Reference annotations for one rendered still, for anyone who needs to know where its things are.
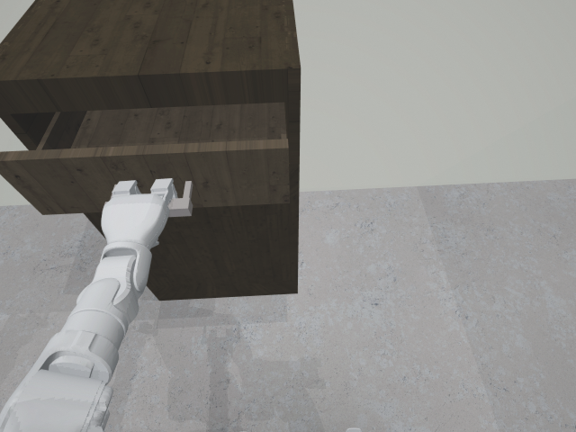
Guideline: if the robot left hand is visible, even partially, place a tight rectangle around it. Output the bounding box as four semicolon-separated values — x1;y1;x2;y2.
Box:
101;178;178;250

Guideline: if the drawer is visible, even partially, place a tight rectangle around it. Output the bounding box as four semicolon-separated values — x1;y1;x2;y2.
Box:
0;103;290;215

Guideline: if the left robot forearm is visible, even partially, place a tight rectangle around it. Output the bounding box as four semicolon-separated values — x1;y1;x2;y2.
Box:
0;241;152;432

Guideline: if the handle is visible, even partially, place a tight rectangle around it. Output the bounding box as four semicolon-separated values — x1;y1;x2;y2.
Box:
102;181;193;217

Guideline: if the cabinet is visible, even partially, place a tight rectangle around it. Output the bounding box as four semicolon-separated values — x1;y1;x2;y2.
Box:
0;0;301;301

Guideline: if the left robot upper arm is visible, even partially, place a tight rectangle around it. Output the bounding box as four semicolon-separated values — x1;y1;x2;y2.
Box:
3;369;113;432

